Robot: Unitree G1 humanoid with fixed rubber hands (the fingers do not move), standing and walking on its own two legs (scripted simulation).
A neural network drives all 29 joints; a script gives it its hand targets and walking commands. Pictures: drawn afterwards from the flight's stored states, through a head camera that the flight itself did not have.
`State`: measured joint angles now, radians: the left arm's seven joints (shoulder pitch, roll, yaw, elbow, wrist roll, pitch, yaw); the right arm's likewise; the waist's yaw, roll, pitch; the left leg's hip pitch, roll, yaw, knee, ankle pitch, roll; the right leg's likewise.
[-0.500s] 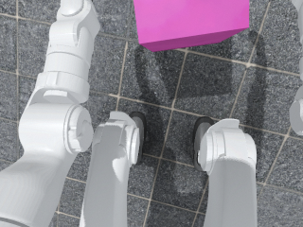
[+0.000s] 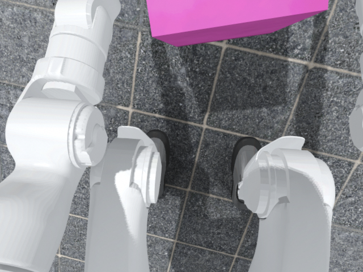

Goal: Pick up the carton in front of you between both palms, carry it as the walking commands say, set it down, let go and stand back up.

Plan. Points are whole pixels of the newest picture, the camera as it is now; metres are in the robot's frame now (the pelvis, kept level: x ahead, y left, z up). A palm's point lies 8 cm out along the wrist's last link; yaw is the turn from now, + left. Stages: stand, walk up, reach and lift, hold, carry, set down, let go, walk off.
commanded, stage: reach and lift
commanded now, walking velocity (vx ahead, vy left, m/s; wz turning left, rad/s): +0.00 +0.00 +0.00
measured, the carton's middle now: out of the picture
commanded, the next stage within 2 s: none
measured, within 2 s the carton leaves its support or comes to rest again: leaves its support in 0.64 s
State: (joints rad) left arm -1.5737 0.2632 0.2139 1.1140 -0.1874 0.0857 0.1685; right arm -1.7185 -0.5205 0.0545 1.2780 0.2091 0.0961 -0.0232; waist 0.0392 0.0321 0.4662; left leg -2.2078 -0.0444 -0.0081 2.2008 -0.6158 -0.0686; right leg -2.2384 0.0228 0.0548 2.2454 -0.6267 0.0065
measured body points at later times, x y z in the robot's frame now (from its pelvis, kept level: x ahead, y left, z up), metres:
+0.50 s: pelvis -0.01 +0.00 -0.01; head +0.38 -0.03 +0.22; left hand +0.57 +0.13 -0.18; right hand +0.59 -0.18 -0.18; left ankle +0.11 +0.13 -0.33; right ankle +0.10 -0.12 -0.33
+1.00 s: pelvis -0.02 +0.02 +0.08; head +0.27 -0.03 +0.42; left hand +0.52 +0.11 +0.00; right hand +0.52 -0.19 +0.00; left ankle +0.11 +0.14 -0.33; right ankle +0.10 -0.12 -0.33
